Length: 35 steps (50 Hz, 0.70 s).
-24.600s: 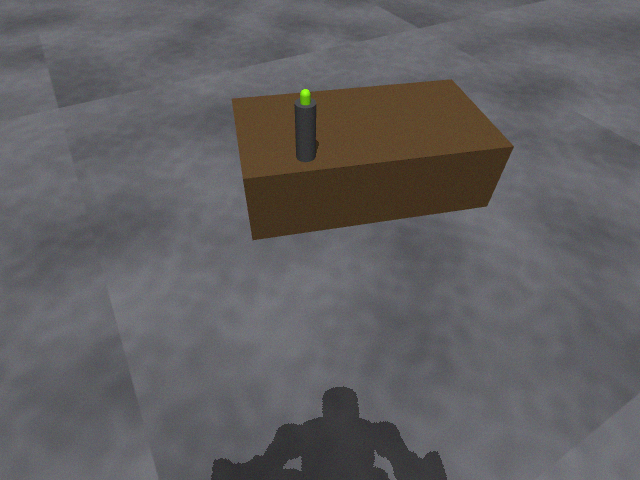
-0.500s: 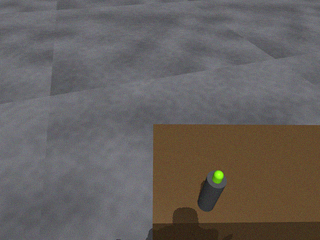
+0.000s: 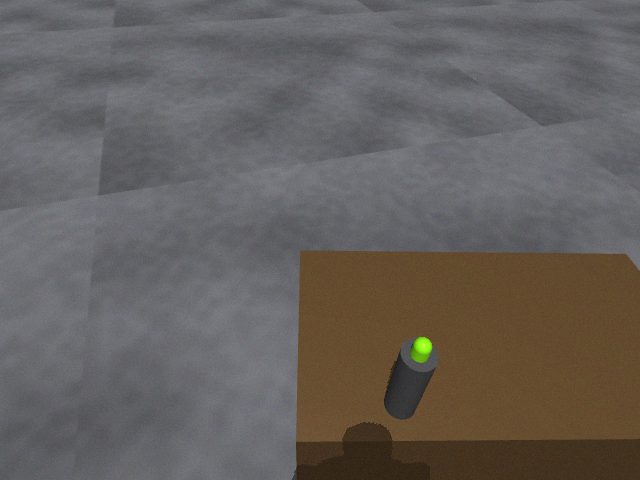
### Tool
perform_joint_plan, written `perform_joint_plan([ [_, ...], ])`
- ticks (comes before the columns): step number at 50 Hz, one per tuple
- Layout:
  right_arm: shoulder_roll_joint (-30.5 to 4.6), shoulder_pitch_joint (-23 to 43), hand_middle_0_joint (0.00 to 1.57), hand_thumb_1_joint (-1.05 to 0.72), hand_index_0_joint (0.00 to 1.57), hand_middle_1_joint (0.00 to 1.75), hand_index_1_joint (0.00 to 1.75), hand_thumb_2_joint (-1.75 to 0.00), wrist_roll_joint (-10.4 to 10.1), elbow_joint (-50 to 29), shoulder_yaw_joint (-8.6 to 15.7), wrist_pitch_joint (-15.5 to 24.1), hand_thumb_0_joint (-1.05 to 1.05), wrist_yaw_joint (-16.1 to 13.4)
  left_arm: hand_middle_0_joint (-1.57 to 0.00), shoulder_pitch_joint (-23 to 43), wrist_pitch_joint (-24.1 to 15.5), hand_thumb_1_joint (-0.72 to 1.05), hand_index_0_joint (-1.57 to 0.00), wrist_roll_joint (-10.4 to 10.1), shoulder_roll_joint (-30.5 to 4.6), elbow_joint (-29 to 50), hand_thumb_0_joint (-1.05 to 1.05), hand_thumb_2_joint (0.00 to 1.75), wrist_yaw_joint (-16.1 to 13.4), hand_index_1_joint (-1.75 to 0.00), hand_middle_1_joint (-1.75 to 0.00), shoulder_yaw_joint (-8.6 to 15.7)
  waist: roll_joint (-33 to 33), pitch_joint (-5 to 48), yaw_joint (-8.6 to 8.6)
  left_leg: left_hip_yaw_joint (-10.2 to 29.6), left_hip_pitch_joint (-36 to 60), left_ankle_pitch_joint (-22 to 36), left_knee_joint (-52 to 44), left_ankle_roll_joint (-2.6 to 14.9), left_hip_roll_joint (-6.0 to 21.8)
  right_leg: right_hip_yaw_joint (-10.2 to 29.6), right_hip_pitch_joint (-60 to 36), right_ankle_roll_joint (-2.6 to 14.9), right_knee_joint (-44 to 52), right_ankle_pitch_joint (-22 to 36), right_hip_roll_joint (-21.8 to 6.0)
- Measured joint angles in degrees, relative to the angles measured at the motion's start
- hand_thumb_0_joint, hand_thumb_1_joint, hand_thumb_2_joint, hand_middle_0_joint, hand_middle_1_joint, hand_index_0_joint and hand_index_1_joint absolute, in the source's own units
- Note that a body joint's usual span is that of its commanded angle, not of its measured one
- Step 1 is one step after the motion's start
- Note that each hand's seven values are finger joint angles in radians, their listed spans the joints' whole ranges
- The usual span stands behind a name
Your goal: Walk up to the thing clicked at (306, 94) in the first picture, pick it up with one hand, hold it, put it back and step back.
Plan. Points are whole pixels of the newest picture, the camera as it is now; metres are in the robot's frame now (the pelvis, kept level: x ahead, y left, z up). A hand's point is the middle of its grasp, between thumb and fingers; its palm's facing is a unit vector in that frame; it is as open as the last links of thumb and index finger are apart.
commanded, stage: home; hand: right
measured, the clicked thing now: (410, 375) +0.44 -0.21 -0.31
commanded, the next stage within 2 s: stand in 0.78 s
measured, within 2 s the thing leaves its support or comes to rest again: neither
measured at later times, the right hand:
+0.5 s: hand out of the picture +0.06 -0.22 -0.16, palm faces -0.05 +0.93 -0.35, open 17.4 cm
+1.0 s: hand out of the picture +0.10 -0.23 -0.15, palm faces -0.06 +0.93 -0.36, open 16.8 cm
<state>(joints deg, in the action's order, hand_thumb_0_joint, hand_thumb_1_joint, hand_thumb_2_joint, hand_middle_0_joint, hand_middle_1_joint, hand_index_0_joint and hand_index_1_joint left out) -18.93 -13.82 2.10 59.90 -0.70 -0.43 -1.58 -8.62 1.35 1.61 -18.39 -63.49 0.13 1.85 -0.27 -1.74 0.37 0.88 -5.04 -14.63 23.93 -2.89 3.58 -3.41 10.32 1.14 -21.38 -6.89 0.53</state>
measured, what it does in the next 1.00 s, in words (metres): stands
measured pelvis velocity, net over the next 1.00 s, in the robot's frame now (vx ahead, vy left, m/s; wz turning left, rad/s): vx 0.02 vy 0.02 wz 0.02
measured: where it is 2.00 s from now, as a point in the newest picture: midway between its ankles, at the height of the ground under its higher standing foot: outside the picture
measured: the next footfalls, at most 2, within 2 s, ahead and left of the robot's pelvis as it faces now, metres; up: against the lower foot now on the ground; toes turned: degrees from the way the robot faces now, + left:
none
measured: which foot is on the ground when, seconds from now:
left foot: down 0.00-1.00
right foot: down 0.00-1.00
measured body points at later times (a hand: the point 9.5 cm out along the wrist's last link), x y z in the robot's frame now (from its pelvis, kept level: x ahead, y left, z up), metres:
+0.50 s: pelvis +0.01 +0.02 +0.00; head +0.00 +0.03 +0.45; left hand +0.06 +0.31 -0.14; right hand +0.06 -0.27 -0.13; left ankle -0.01 +0.15 -0.74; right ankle +0.06 -0.10 -0.74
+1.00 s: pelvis +0.02 +0.02 +0.00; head +0.02 +0.02 +0.45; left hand +0.09 +0.32 -0.13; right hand +0.10 -0.28 -0.13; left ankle -0.01 +0.15 -0.74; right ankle +0.06 -0.10 -0.74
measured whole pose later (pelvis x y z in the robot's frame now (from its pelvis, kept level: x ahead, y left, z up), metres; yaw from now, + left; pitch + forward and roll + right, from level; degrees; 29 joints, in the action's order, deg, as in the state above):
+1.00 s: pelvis +0.02 +0.02 +0.00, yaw +1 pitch -3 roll +0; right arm -19.9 -7.5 1.3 63.3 -0.8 0.3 -0.9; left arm -5.8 0.4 0.8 -18.9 -65.9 0.3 0.8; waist -0.1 -2.5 0.4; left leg 0.9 -2.0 -13.4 18.4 -1.2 1.1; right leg -3.2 8.3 -0.8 -18.8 -7.4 -1.9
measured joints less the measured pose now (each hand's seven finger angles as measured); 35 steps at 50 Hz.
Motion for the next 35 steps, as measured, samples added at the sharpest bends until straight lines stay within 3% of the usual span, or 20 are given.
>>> perform_joint_plan([
  [14, -0.1, -0.6, 0.06, 0.55, 0.05, 0.05, 0.05, -0.05, -0.2, 1.9, -0.4, 0.4, 0.0, 0.5, -0.2, -0.5, -0.1, 0.91, -0.2, -0.5, -0.7, -2.0, 0.01, 0.9, 0.7, -0.31, -0.31, -0.4, -0.7, 0.2, 0.12, -0.6, -0.9, 0.4, -0.3, 1.07, -1.5, 0.8, 1.3, -1.04, -0.3, 0.2, -1.4],
  [35, -0.2, 5.1, 0.06, 0.53, 0.05, 0.05, 0.05, -0.06, -0.8, 2.5, -0.5, 1.0, 0.0, 0.5, -0.2, 1.5, -0.9, 0.91, -0.2, -0.9, -0.2, -2.5, 0.01, 0.9, 0.2, -0.31, -0.31, -1.1, 0.0, -0.4, 0.3, -0.5, 2.1, 0.5, -3.6, 1.9, -2.5, 0.7, -1.3, -2.06, 1.5, -0.6, -2.4],
])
